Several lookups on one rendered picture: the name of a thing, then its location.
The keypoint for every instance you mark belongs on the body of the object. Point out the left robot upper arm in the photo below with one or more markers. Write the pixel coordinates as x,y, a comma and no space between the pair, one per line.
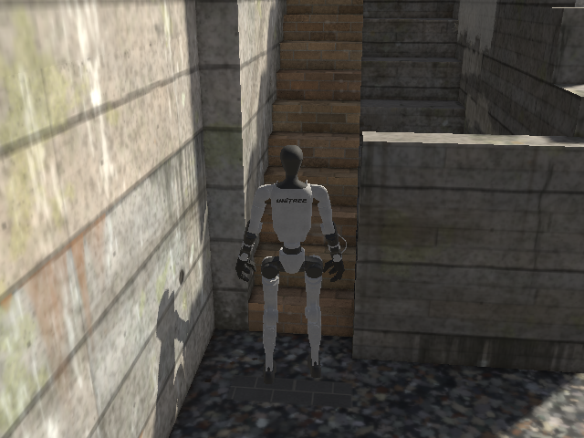
262,194

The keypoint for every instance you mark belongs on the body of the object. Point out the right robot upper arm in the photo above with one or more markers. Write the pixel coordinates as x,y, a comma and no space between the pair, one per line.
320,193

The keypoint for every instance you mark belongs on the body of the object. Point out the robot right forearm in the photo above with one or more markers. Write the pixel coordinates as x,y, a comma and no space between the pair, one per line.
333,245

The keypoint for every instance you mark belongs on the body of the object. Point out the robot right hand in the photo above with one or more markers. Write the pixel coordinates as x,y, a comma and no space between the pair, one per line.
338,266

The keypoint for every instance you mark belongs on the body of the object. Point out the robot left shin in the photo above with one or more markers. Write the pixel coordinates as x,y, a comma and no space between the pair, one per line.
269,341

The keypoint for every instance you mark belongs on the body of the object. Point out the robot left forearm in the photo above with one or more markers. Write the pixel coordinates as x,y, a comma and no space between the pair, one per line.
247,245

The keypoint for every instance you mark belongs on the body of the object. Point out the robot left hand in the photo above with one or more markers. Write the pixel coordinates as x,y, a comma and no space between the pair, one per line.
240,267

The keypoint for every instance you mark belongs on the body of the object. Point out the left robot foot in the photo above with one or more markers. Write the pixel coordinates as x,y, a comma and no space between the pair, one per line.
269,375

